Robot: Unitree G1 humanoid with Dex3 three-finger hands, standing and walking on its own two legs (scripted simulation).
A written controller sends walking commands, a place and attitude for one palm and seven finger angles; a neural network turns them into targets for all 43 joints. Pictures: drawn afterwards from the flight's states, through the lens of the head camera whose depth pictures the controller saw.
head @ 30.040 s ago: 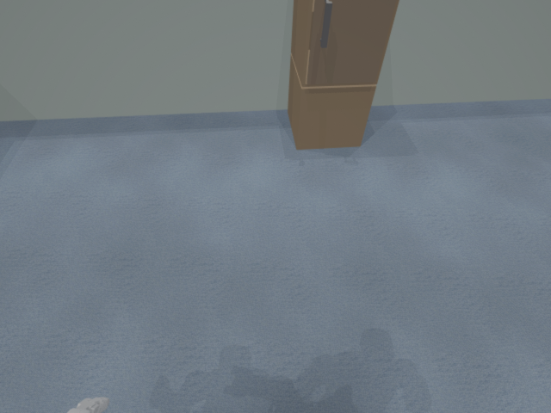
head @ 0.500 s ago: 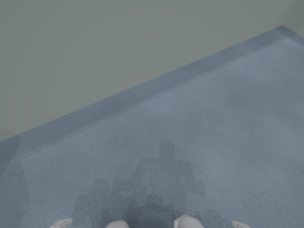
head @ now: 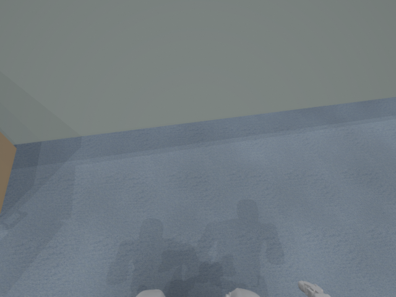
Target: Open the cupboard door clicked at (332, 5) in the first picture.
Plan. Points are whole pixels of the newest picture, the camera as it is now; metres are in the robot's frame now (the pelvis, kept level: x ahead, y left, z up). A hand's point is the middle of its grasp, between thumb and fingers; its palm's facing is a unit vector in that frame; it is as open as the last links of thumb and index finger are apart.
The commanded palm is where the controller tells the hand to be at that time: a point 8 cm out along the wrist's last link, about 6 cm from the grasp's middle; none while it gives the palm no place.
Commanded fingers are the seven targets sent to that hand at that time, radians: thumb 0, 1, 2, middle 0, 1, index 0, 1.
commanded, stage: turn to face it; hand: left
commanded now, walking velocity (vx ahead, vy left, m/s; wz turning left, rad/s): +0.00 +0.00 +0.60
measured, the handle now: out of the picture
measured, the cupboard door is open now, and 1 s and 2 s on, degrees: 52 52 52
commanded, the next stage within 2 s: take the last steps up to it in 1.76 s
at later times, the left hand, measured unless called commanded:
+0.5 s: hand out of the picture +0.03 +0.16 -0.14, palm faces +0.29 -0.93 -0.24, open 7.4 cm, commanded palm none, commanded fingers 0.00 0.90 0.90 -0.20 -0.30 -0.20 -0.30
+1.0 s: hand out of the picture -0.02 +0.13 -0.13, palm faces +0.57 -0.76 -0.31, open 7.4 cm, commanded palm none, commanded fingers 0.00 0.90 0.90 -0.20 -0.30 -0.20 -0.30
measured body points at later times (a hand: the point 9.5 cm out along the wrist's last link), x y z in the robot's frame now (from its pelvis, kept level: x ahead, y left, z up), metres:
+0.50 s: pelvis +0.01 -0.05 +0.01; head +0.06 -0.04 +0.46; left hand +0.01 +0.21 -0.13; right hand +0.18 -0.27 -0.13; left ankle -0.03 +0.07 -0.69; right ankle +0.03 -0.16 -0.72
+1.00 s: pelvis +0.03 -0.10 +0.01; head +0.08 -0.09 +0.46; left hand -0.05 +0.17 -0.11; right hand +0.26 -0.26 -0.14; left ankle -0.06 +0.01 -0.65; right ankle +0.09 -0.18 -0.72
